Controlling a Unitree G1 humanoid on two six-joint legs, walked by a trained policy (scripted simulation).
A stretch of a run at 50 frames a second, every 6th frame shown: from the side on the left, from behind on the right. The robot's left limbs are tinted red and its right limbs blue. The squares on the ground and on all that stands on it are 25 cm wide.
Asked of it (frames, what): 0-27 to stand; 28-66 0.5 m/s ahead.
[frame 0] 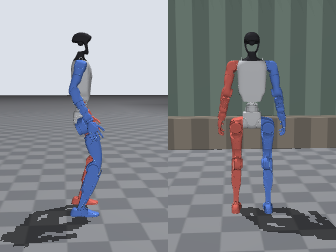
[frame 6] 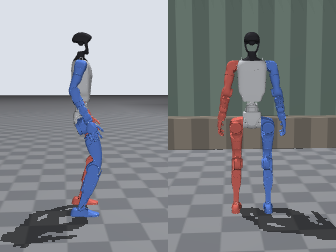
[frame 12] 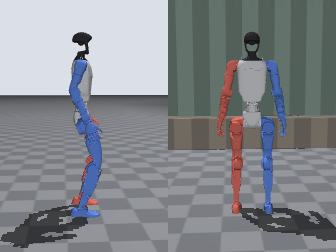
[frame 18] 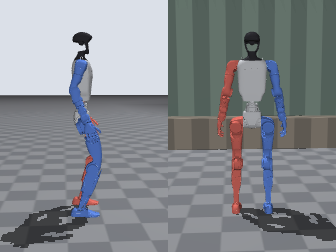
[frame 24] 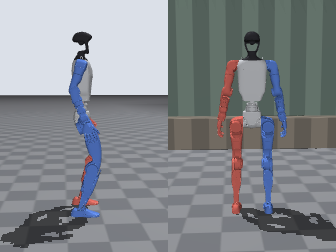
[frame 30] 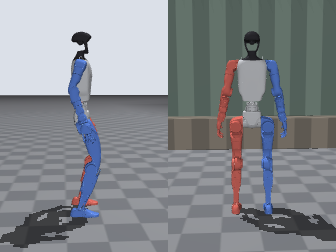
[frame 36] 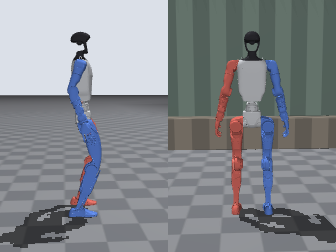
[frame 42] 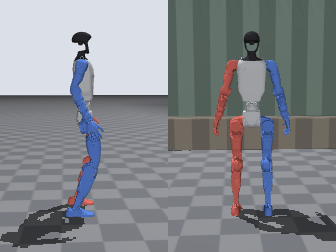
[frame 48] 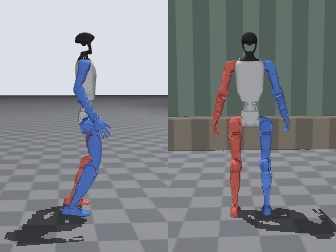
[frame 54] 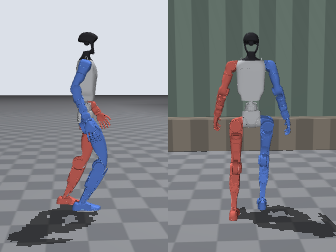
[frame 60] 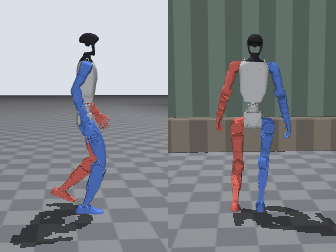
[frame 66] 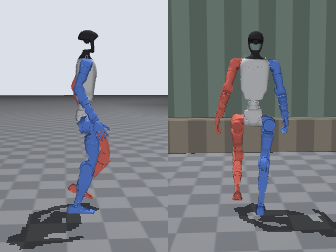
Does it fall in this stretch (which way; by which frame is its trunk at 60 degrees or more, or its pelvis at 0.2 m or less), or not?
no
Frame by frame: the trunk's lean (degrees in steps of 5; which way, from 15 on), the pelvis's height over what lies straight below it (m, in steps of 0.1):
0: 0, 0.8
6: 0, 0.8
12: 0, 0.8
18: 0, 0.8
24: 0, 0.8
30: 0, 0.8
36: 5, 0.8
42: 5, 0.8
48: 0, 0.8
54: 0, 0.8
60: 5, 0.8
66: 5, 0.8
